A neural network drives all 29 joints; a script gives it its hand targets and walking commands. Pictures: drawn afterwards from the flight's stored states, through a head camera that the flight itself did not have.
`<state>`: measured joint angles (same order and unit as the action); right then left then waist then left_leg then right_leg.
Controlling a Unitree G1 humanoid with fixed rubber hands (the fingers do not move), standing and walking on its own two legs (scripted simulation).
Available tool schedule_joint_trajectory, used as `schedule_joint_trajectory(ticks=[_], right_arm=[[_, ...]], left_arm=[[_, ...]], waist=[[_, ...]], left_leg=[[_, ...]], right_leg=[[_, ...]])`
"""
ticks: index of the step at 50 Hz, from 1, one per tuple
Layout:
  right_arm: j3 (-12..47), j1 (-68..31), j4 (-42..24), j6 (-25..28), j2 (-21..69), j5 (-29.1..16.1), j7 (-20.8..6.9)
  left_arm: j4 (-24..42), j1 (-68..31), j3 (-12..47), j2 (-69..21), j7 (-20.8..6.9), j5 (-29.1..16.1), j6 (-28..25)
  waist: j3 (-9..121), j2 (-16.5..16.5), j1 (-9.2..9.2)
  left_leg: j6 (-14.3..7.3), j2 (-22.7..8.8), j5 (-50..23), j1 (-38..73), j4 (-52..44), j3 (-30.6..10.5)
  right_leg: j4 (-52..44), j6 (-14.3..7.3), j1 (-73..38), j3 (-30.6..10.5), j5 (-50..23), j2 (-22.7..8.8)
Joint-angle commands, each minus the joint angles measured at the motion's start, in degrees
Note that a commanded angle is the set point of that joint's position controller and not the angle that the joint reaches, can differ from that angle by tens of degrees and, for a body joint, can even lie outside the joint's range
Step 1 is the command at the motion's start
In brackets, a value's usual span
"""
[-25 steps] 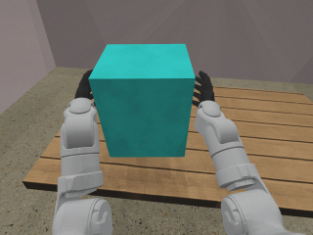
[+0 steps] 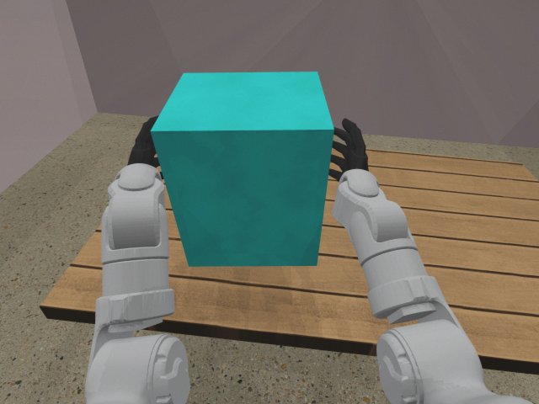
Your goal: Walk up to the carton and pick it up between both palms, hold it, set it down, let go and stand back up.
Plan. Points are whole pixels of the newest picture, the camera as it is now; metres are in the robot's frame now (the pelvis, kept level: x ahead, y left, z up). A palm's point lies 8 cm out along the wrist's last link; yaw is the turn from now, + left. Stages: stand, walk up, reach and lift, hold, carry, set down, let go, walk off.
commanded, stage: hold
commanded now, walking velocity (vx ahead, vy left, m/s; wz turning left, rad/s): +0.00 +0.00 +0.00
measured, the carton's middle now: (251, 171) +0.40 +0.00 +0.20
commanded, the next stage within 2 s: none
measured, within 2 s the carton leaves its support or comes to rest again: neither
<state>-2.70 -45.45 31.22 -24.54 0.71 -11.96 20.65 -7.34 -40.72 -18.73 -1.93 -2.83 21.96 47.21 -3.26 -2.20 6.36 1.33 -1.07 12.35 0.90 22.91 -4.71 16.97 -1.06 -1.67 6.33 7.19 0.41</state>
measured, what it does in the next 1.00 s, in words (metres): stands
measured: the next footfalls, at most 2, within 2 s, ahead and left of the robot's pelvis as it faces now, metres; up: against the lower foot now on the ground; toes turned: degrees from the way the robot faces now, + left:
none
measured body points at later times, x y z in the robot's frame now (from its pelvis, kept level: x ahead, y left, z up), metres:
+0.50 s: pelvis -0.01 +0.00 +0.00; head -0.07 +0.02 +0.44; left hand +0.37 +0.14 +0.23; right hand +0.37 -0.15 +0.22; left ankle +0.02 +0.13 -0.74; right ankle +0.04 -0.11 -0.74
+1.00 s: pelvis +0.00 +0.00 +0.00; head -0.07 +0.03 +0.44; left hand +0.38 +0.14 +0.23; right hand +0.37 -0.15 +0.22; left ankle +0.02 +0.13 -0.74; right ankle +0.04 -0.11 -0.74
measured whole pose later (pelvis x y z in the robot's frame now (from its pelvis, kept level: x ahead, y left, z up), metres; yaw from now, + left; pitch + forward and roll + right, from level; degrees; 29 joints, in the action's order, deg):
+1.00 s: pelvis +0.00 +0.00 +0.00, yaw +0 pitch -13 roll -1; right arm -4.5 -44.7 31.8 -22.9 1.8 -9.5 19.4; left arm -8.0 -41.9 -20.1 -3.2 -3.8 24.5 46.9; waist -4.3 -3.1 6.4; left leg 1.3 -1.1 11.6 2.7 21.6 -3.7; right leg 16.9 -1.1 -2.9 5.7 7.0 0.3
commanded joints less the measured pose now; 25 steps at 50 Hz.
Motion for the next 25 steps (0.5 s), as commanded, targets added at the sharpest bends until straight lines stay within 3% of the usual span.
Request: schedule_joint_trajectory(ticks=[1,4,10,25], right_arm=[[20.1,-51.15,-22.47,4.37,32.32,-7.33,-10.63],[17.98,-50.17,-19.02,4.39,31.78,-4.95,-11.7],[18.55,-52.57,-19.77,5.71,32.39,-5.05,-12.21],[16.34,-52.92,-18.17,6.71,32.43,-3.06,-12.42]], left_arm=[[7.04,-47.43,27.41,-31.75,-8.78,-11.68,-4.65],[3.83,-46.16,24.3,-31.21,-9.33,-9.01,-3.85],[3.3,-46.4,23.35,-30.86,-9.66,-8.35,-3.73],[1.18,-47.53,22.43,-30.27,-10.23,-8.21,-4.19]], waist=[[29.23,4.63,2.13],[23.43,4.7,0.42],[25.37,3.91,-0.47],[25.35,3.63,0.54]], left_leg=[[1.12,4.25,-18.51,-0.25,-2.76,4.33],[-0.11,3.54,-11.41,-5.65,-6.84,5.12],[-0.48,3.79,-14.93,-3.14,-5.43,5.87],[-1.16,4.05,-10.21,-4.63,-6.4,6.45]], right_leg=[[0.12,4.4,-13.87,0.0,-12.39,2.9],[-0.02,3.59,-14.85,0.12,-4.95,2.98],[-0.22,3.61,-15.03,0.18,-7.52,3.17],[-0.38,3.91,-14.72,0.26,-5.45,2.55]])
